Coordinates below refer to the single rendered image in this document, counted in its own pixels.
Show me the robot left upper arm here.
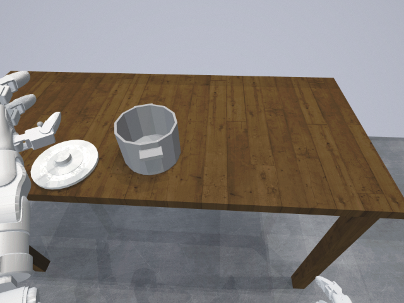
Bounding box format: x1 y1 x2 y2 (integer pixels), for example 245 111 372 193
0 286 40 303

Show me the lid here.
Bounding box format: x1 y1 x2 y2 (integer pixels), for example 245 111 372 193
31 140 98 189

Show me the left robot hand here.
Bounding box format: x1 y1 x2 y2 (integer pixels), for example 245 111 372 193
0 71 61 153

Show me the table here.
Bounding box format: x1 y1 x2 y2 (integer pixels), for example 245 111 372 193
7 71 404 289

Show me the knob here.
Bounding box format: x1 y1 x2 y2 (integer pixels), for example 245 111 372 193
54 150 72 165

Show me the pot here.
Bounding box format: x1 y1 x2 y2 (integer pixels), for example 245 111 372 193
114 104 181 175

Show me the robot left forearm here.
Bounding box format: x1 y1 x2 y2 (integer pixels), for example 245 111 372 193
0 150 33 293

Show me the right robot hand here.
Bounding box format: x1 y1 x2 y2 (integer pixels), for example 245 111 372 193
316 276 352 303

